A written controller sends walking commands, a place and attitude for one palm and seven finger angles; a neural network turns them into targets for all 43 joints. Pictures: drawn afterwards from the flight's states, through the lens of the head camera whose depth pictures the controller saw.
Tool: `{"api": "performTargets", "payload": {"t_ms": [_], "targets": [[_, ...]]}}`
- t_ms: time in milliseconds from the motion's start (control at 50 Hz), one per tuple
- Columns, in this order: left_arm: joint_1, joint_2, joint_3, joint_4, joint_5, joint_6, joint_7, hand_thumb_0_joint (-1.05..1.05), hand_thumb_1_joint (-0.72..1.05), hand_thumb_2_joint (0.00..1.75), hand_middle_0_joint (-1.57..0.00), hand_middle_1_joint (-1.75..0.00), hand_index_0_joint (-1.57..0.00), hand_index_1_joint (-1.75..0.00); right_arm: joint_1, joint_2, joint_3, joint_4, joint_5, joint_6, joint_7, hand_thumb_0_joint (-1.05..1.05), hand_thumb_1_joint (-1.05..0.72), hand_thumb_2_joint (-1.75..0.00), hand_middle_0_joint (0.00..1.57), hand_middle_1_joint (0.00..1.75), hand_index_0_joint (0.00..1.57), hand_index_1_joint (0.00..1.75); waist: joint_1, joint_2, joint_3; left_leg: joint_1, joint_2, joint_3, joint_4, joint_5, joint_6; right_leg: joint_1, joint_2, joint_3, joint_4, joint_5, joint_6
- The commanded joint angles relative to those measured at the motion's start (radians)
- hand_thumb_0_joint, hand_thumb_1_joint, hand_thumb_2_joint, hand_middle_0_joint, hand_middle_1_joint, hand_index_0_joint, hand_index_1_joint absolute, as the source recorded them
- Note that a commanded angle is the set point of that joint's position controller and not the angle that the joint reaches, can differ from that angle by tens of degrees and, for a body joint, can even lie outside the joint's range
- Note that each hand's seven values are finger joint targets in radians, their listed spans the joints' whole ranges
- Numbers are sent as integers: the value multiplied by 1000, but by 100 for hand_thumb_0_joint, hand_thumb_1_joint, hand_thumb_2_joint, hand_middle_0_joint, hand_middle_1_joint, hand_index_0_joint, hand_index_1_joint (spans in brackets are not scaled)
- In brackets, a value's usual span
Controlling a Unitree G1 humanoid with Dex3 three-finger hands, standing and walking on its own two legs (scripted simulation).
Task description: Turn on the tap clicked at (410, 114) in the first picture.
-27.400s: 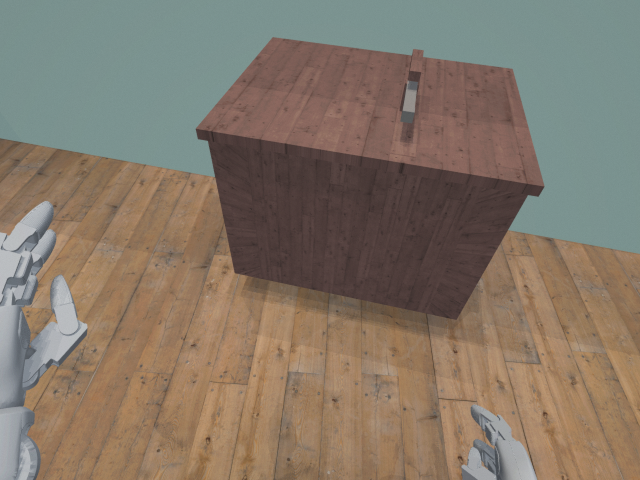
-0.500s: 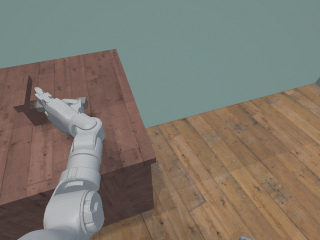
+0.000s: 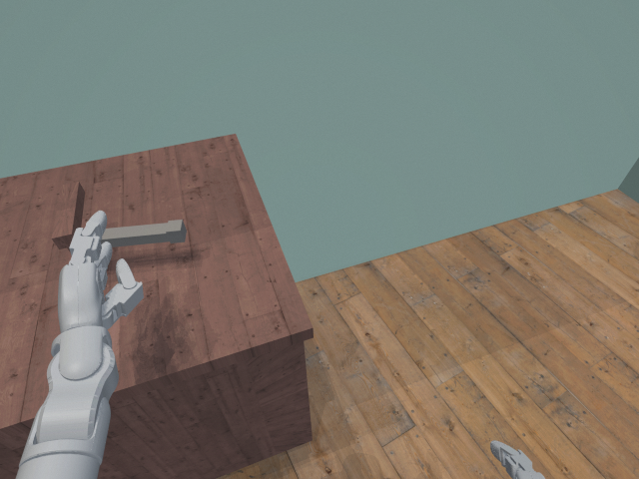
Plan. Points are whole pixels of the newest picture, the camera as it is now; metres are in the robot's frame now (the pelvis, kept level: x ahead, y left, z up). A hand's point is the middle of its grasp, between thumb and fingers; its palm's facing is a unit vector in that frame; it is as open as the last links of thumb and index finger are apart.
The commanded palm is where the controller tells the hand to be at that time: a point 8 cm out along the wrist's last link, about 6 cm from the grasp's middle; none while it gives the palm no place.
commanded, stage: draw the hand back beside the body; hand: left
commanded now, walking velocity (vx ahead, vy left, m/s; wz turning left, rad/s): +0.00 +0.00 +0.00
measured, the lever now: (176, 231) +0.50 +0.28 +0.02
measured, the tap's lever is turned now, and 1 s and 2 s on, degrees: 77 77 77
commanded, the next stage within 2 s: step back with the hand held close in 1.08 s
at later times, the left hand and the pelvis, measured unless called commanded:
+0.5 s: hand (102, 316) +0.24 +0.24 +0.15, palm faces +0.37 -0.88 -0.29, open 7.5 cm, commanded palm +0.20 +0.27 +0.16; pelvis +0.00 +0.00 +0.01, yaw +1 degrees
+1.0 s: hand (62, 351) +0.20 +0.25 +0.16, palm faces +0.44 -0.83 -0.35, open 7.4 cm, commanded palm +0.15 +0.29 +0.18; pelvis +0.00 +0.00 +0.00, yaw +1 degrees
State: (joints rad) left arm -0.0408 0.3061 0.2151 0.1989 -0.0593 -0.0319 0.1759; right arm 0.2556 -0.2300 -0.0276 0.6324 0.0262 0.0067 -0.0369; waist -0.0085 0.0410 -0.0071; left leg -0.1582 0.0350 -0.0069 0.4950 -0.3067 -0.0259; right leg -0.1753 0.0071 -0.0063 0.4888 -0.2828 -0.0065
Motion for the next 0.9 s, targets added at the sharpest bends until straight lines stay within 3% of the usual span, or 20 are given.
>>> {"api": "performTargets", "payload": {"t_ms": [0, 60, 100, 140, 160, 180, 240, 260, 280, 320, 400, 440, 460, 500, 560, 600, 680, 780, 820, 880], "targets": [[-440, 132, -61, -401, 7, -131, -19, 0, 90, 90, -17, -21, -17, -21, -146, -111, -25, -133, -4, -106, -12, 0, -90, -90, 20, 30, 20, 30, -16, 76, -124, 98, -24, -2, -103, 196, 38, 6, 8, -26, -99, 208, -23], [-370, 87, -92, -308, 6, -131, -24, 0, 90, 90, -17, -22, -17, -22, -157, -117, -20, -116, -4, -114, -18, 0, -90, -90, 20, 30, 20, 30, -15, -66, -70, 73, -27, -8, -129, 121, 44, 0, 8, -31, -117, 143, -17], [-303, 93, -68, -268, 6, -131, -28, 0, 90, 90, -18, -23, -18, -23, -162, -116, -17, -112, -4, -106, -21, 0, -90, -90, 20, 30, 20, 30, -1, -93, -70, 63, -32, -7, -143, 84, 47, 12, 2, -31, -123, 104, -16], [-247, 138, -9, -288, 1, -136, -32, 0, 90, 90, -18, -23, -18, -23, -174, -115, -15, -117, -6, -98, -20, 0, -90, -90, 20, 30, 20, 30, 17, -97, -104, 56, -35, 3, -144, 99, 50, 53, -4, -25, -129, 116, -15], [-203, 162, 27, -293, -2, -139, -35, 0, 90, 90, -18, -24, -18, -24, -180, -113, -14, -119, -6, -94, -20, 0, -90, -90, 20, 30, 20, 30, 29, -91, -121, 51, -35, 2, -146, 116, 48, 80, -4, -26, -128, 130, -18], [-180, 196, 63, -324, 0, -145, -38, 0, 90, 90, -18, -24, -18, -24, -182, -112, -14, -122, -8, -91, -19, 0, -90, -90, 20, 30, 20, 30, 41, -38, -144, 58, -40, 5, -152, 129, 42, 103, -6, -23, -130, 139, -21], [-116, 197, 83, -447, -3, -156, -48, 0, 90, 90, -18, -25, -18, -25, -187, -93, -7, -140, -12, -95, -11, 0, -90, -90, 20, 30, 20, 30, 51, 56, -157, 65, -34, 7, -150, 201, 34, 140, -9, -26, -120, 219, -29], [-84, 198, 88, -475, -7, -154, -50, 0, 90, 90, -18, -25, -18, -25, -190, -90, -5, -146, -14, -98, -9, 0, -90, -90, 20, 30, 20, 30, 52, 50, -143, 62, -32, 10, -148, 217, 35, 141, -10, -27, -123, 239, -27], [-67, 229, 121, -508, -6, -154, -49, 0, 90, 90, -19, -26, -19, -26, -187, -93, -7, -147, -16, -99, -9, 0, -90, -90, 20, 30, 20, 30, 57, 78, -141, 61, -35, 9, -152, 219, 31, 150, -9, -26, -129, 237, -28], [-15, 201, 105, -539, -10, -149, -54, 0, 90, 90, -19, -26, -19, -26, -191, -88, -7, -156, -16, -104, -7, 0, -90, -90, 20, 30, 20, 30, 52, 23, -114, 52, -28, 12, -148, 239, 34, 140, -6, -33, -127, 256, -26], [66, 151, 66, -570, -11, -140, -62, 0, 90, 90, -19, -27, -19, -27, -195, -90, -11, -157, -15, -116, -10, 0, -90, -90, 20, 30, 20, 30, 41, -3, -44, 54, -19, 20, -145, 221, 38, 87, -5, -33, -140, 230, -18], [82, 147, 63, -603, -9, -143, -62, 0, 90, 90, -19, -28, -19, -28, -195, -94, -16, -155, -15, -123, -10, 0, -90, -90, 20, 30, 20, 30, 41, -5, -54, 65, -20, 20, -138, 221, 42, 83, -6, -28, -141, 229, -18], [109, 152, 72, -602, -11, -142, -61, 0, 90, 90, -19, -28, -19, -28, -194, -96, -19, -153, -17, -126, -12, 0, -90, -90, 20, 30, 20, 30, 43, -40, -58, 68, -19, 21, -134, 227, 46, 84, -7, -30, -140, 239, -13], [140, 164, 88, -644, -6, -147, -58, 0, 90, 90, -20, -29, -20, -29, -189, -98, -21, -150, -18, -132, -13, 0, -90, -90, 20, 30, 20, 30, 47, -8, -82, 76, -23, 20, -129, 244, 45, 95, -11, -28, -133, 251, -14], [213, 181, 117, -702, -6, -153, -52, 0, 90, 90, -20, -30, -20, -30, -189, -97, -28, -146, -21, -141, -13, 0, -90, -90, 20, 30, 20, 30, 57, -26, -126, 92, -23, 24, -111, 302, 49, 120, -14, -28, -119, 313, -12], [245, 185, 125, -747, -2, -156, -50, 0, 90, 90, -20, -30, -20, -30, -186, -93, -25, -146, -22, -146, -14, 0, -90, -90, 20, 30, 20, 30, 58, 27, -119, 91, -24, 21, -109, 312, 44, 120, -17, -30, -114, 314, -14], [342, 206, 168, -779, -7, -152, -46, 0, 90, 90, -20, -30, -20, -30, -185, -93, -28, -146, -23, -153, -15, 0, -90, -90, 20, 30, 20, 30, 63, -8, -80, 64, -21, 22, -99, 316, 46, 109, -17, -34, -116, 324, -11], [429, 203, 190, -837, -9, -153, -48, 0, 90, 90, -20, -30, -20, -30, -184, -88, -28, -152, -21, -161, -14, 0, -90, -90, 20, 30, 20, 30, 68, 38, -61, 54, -17, 24, -90, 322, 42, 95, -20, -35, -109, 324, -11], [418, 175, 165, -810, -12, -149, -50, 0, 90, 90, -20, -30, -20, -30, -182, -88, -28, -150, -21, -162, -15, 0, -90, -90, 20, 30, 20, 30, 58, -14, -42, 43, -14, 24, -84, 309, 45, 76, -20, -38, -107, 319, -7], [377, 161, 148, -800, -10, -142, -51, 0, 90, 90, -20, -30, -20, -30, -186, -92, -29, -148, -18, -158, -21, 0, -90, -90, 20, 30, 20, 30, 49, -11, -32, 50, -15, 23, -81, 297, 45, 56, -20, -36, -109, 302, -5]]}}
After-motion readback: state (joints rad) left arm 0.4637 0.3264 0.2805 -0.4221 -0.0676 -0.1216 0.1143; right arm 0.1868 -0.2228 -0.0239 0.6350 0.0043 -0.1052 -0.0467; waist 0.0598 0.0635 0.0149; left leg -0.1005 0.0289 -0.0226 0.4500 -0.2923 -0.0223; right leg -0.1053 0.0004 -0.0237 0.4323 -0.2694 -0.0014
